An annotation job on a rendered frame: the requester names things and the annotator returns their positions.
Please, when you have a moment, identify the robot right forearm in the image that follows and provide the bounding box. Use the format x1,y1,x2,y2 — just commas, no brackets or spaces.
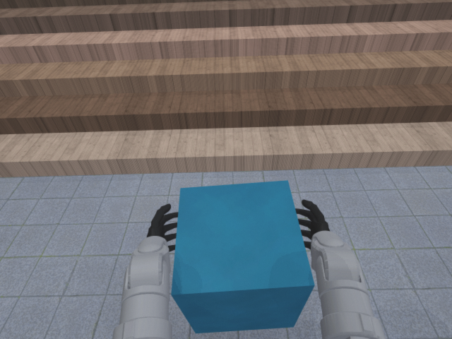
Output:
311,231,386,339

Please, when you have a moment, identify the robot left forearm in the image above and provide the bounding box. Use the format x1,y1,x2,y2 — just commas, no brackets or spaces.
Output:
112,236,172,339

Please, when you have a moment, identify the carton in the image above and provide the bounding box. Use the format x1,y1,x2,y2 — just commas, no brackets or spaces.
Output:
171,180,315,333

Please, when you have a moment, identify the left robot hand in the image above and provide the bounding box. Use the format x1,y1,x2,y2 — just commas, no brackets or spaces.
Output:
146,204,178,252

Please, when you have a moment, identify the right robot hand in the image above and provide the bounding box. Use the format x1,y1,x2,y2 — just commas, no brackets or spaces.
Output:
295,200,330,250

